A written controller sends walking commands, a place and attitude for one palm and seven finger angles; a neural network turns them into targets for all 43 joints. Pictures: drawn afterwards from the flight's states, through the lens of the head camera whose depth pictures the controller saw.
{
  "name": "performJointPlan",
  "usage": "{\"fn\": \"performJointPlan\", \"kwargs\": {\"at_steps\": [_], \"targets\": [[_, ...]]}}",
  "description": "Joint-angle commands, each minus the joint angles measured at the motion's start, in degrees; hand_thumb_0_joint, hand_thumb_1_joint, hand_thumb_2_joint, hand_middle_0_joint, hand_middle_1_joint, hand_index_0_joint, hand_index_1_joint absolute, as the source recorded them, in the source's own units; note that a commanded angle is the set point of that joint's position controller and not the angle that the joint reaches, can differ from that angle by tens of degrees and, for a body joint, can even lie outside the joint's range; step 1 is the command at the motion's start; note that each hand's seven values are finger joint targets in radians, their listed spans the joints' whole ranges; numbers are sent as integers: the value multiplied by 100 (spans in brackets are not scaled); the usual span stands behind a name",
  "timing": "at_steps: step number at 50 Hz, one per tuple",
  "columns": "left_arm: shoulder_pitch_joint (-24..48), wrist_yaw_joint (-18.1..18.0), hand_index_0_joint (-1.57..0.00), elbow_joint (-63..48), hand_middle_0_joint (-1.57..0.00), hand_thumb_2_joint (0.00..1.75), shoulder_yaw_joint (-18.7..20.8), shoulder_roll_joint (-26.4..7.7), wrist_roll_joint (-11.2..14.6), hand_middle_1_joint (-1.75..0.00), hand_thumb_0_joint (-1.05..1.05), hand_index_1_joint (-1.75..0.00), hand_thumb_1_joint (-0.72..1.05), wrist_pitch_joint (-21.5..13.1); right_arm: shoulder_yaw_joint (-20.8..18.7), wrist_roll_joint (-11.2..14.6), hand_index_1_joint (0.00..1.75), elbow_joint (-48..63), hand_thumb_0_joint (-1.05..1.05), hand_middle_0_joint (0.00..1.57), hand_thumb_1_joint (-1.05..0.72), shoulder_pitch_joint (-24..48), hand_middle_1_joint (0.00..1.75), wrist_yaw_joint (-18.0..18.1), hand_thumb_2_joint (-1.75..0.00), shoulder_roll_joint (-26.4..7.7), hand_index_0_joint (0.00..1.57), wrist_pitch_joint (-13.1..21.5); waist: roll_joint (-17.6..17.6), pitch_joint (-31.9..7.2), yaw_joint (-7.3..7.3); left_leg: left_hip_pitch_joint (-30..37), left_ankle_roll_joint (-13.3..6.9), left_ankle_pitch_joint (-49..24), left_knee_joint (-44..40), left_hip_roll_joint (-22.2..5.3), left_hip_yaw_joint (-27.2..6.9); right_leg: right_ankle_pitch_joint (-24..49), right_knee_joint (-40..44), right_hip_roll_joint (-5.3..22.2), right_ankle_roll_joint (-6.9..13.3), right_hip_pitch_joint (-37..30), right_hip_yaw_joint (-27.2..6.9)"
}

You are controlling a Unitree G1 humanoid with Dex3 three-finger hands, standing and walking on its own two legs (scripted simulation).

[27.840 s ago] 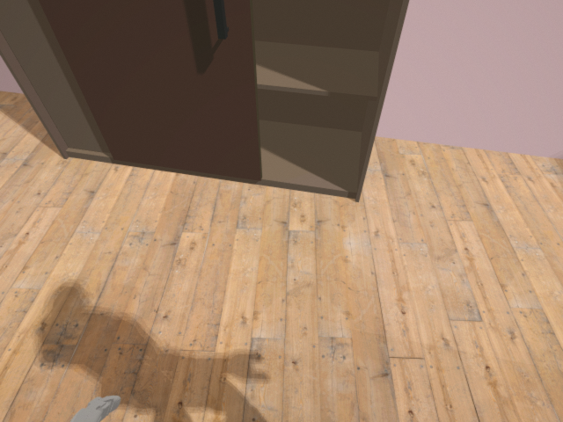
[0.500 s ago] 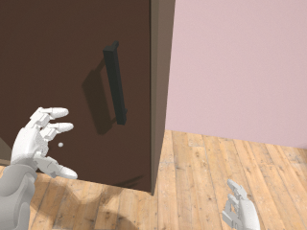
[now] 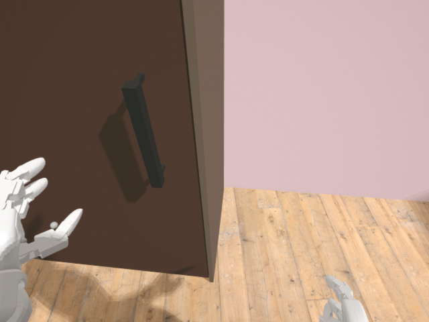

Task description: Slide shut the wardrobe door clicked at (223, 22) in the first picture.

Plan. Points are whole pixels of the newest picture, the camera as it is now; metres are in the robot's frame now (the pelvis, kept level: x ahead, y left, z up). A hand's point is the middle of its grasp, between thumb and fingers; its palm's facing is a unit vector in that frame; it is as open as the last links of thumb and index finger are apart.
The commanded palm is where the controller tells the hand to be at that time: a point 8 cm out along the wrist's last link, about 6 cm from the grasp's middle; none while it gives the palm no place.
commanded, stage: draw the hand back to the body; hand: left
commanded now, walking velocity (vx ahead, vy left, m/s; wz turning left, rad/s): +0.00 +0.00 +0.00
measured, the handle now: (150, 136) +0.45 +0.20 +0.12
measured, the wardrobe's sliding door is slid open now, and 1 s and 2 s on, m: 0.00 0.00 0.00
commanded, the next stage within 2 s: step back with the hand held close in 0.52 s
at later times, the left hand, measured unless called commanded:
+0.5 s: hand (52, 238) +0.18 +0.26 +0.15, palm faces +0.49 -0.79 -0.36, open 7.5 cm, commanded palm +0.13 +0.29 +0.17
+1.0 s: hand (29, 247) +0.17 +0.29 +0.14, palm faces +0.37 -0.80 -0.48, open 7.4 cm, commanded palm +0.11 +0.33 +0.17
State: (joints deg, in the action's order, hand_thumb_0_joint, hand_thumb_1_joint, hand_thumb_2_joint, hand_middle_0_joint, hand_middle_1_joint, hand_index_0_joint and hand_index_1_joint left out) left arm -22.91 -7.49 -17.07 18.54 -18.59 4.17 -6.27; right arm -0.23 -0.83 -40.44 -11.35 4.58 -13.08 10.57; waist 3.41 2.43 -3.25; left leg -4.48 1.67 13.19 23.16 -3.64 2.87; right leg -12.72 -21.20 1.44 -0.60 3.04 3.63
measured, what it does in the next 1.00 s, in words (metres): stands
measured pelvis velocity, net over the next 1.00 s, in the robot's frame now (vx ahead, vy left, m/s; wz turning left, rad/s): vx -0.04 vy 0.03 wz -0.02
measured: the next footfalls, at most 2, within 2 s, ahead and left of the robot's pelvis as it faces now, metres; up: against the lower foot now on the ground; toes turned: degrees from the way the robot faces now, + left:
right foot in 1.92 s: -0.25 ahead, -0.08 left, +0.00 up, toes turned +9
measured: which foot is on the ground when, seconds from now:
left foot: down 0.00-1.00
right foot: down 0.00-1.00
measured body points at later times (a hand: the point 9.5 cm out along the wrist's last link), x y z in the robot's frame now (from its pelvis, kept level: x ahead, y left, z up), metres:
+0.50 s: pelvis +0.00 -0.01 +0.00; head -0.02 -0.03 +0.45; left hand +0.15 +0.29 +0.17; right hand +0.18 -0.23 -0.09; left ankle +0.00 +0.13 -0.74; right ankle -0.01 -0.13 -0.74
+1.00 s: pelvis -0.04 +0.03 -0.01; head -0.03 +0.02 +0.44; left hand +0.14 +0.33 +0.17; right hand +0.13 -0.22 -0.09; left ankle +0.00 +0.14 -0.74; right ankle -0.01 -0.13 -0.74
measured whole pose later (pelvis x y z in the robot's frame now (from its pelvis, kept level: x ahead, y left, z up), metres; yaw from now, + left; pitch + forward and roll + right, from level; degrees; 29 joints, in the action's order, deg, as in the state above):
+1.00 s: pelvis -0.04 +0.03 -0.01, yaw -1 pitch +0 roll -1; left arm -30.6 -7.9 -25.1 21.4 -23.2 2.7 -9.5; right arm -0.9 -0.3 -33.3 -10.9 5.9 -13.3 3.8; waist 1.6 1.4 -0.8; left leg -17.1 -0.9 12.9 30.3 -2.2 4.7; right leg -11.1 -27.5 3.2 -2.8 15.9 1.3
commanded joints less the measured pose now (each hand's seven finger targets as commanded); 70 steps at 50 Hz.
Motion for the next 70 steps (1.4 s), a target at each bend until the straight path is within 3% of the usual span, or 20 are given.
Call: {"fn": "performJointPlan", "kwargs": {"at_steps": [1,7,17,24,31,32,33,34,36,41,43,46,48,51,55,58,62,64,67,70], "targets": [[258,-87,-21,-1414,-21,80,656,-1068,14,-43,0,-43,68,-392,-198,37,30,1011,0,20,-90,774,30,40,-90,-601,20,265,-54,-429,-84,-124,-182,-1206,-321,260,71,1110,292,-259,66,-128,-30],[51,-93,-20,-1657,-20,90,812,-1155,15,-30,0,-30,90,-452,-219,24,30,1061,0,20,-90,738,30,76,-90,-568,20,246,-42,-502,-109,-35,-211,-1214,-254,272,119,1218,300,-241,53,-140,-64],[274,-108,-20,-1480,-20,90,701,-1069,0,-30,0,-30,90,-444,-214,18,30,1018,0,20,-90,774,30,140,-90,-543,20,231,-206,-434,-74,79,-261,-1015,-248,292,139,1004,412,-208,14,-47,-99],[253,-128,-20,-1615,-20,90,686,-1091,-19,-30,0,-30,90,-453,-183,22,30,1021,0,20,-90,815,30,137,-90,-507,20,245,96,-352,-85,77,-221,-959,-289,292,112,896,427,-208,31,-24,-87],[155,-116,-20,-1437,-20,90,713,-1052,5,-30,0,-30,90,-476,-193,36,30,1019,0,20,-90,794,30,129,-90,-516,20,242,-143,-194,-84,-48,-202,-801,-348,270,83,689,445,-227,28,36,-58],[610,-121,-20,-1684,-20,90,691,-1120,-8,-30,0,-30,90,-507,-203,45,30,1027,0,20,-90,836,30,128,-90,-538,20,244,-27,-335,-50,52,-214,-774,-335,289,100,646,469,-228,30,43,-91],[1689,-184,-20,-1988,-20,90,1488,-2073,-91,-30,0,-30,90,-767,-56,126,30,1267,0,20,-90,822,30,63,-90,-572,20,143,360,289,123,-552,-217,-137,-196,202,63,540,652,-1,52,648,-433],[392,-101,-20,-1170,-20,90,990,-1332,-84,-30,0,-30,90,-723,-117,43,30,1097,0,20,-90,711,30,94,-90,-565,20,56,-407,149,180,-685,-292,-180,64,155,15,724,680,189,45,994,-447],[-55,-39,-20,-1117,-20,90,687,-1046,-125,-30,0,-30,90,-645,-149,79,30,1271,0,20,-90,614,30,31,-90,-557,20,-78,-733,-312,204,-525,-304,-301,441,210,88,735,684,443,114,1087,-674],[-454,-141,-20,-1684,-20,90,898,-1286,-140,-30,0,-30,90,-693,-233,71,30,1479,0,20,-90,600,30,91,-90,-671,20,-263,-213,-1208,174,-573,-252,-1484,460,37,4,1833,-69,394,70,687,-414],[-507,-195,-20,-1964,-20,90,1143,-1544,-149,-30,0,-30,90,-702,-237,56,30,1565,0,20,-90,656,30,135,-90,-691,20,-322,44,-1326,123,-638,-239,-1847,398,-1,-56,1914,-301,286,26,642,-291],[-583,-242,-20,-2097,-20,90,1212,-1519,-122,-30,0,-30,90,-707,-244,72,30,1685,0,20,-90,642,30,179,-90,-680,20,-400,-29,-1309,120,-906,-250,-1997,282,-101,-133,1794,-567,112,-36,561,-202],[-577,-271,-20,-2202,-20,90,1310,-1604,-124,-30,0,-30,90,-737,-251,61,30,1711,0,20,-90,657,30,206,-90,-705,20,-416,315,-1309,98,-1149,-273,-1898,128,-168,-266,1559,-747,22,-57,472,-160],[-580,-273,-20,-2133,-20,90,1191,-1385,-145,-30,0,-30,90,-800,-251,71,30,1718,0,20,-90,585,30,204,-90,-722,20,-360,588,-1152,121,-1674,-367,-1173,-258,-402,-442,792,-1181,-147,-115,407,-103],[-471,-275,-20,-1879,-20,90,1101,-1179,-244,-30,0,-30,90,-928,-258,56,30,1635,0,20,-90,500,30,196,-90,-766,20,-218,778,-775,168,-2858,-564,887,-655,-655,-643,260,-1664,-170,-124,136,-167],[-268,-287,-20,-1770,-20,90,1136,-1261,-330,-30,0,-30,90,-1036,-277,90,30,1614,0,20,-90,438,30,194,-90,-797,20,-141,250,-612,226,-3425,-589,2180,-384,-424,-652,472,-1351,-64,-67,68,-450],[52,-305,-20,-1938,-20,90,1069,-1340,-315,-30,0,-30,90,-1149,-244,64,30,1508,0,20,-90,346,30,185,-90,-682,20,-39,-671,-552,309,-2520,-379,2004,541,46,-372,-826,-243,412,185,1454,-1065],[264,-351,-20,-2189,-20,90,1067,-1427,-305,-30,0,-30,90,-1180,-201,22,30,1452,0,20,-90,408,30,212,-90,-656,20,4,-310,-527,326,-2166,-339,1754,549,63,-413,-1051,-159,437,227,1883,-1042],[184,-406,-20,-2188,-20,90,1158,-1411,-303,-30,0,-30,90,-1235,-186,28,30,1417,0,20,-90,402,30,240,-90,-669,20,95,128,-803,277,-2521,-413,1844,46,-111,-642,-593,-685,147,68,1229,-615],[-27,-408,-20,-2005,-20,90,1228,-1304,-360,-30,0,-30,90,-1292,-229,66,30,1483,0,20,-90,403,30,238,-90,-716,20,137,466,-819,243,-3425,-556,2805,-342,-347,-839,-746,-1204,-113,-32,461,-458]]}}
